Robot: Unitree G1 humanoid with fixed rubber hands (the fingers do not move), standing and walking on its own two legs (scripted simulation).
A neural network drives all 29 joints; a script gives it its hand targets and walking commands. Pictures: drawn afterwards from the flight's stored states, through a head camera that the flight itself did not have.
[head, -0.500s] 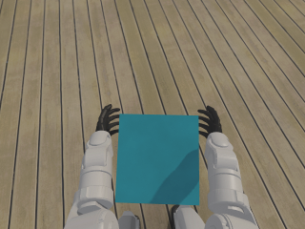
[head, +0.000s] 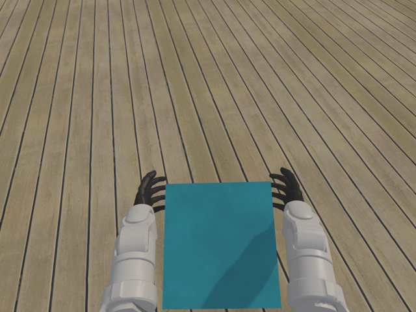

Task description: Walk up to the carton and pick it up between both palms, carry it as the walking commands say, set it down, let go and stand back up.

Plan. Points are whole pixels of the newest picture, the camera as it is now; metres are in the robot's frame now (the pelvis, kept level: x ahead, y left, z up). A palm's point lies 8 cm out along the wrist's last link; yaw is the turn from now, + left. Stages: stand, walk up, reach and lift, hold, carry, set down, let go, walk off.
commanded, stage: reach and lift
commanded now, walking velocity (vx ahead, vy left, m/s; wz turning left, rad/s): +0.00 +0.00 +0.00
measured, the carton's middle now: (219, 238) +0.30 -0.02 -0.11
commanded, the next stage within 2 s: hold in 1.92 s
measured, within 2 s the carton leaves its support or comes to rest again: neither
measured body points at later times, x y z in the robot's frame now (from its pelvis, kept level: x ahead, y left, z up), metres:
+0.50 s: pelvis +0.01 +0.00 +0.02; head -0.02 +0.00 +0.47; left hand +0.33 +0.13 +0.05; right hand +0.32 -0.17 +0.06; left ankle +0.01 +0.12 -0.73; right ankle +0.05 -0.13 -0.73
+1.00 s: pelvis +0.01 +0.00 +0.02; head -0.03 -0.01 +0.47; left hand +0.32 +0.15 +0.06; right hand +0.32 -0.15 +0.06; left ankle +0.01 +0.12 -0.73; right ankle +0.05 -0.13 -0.73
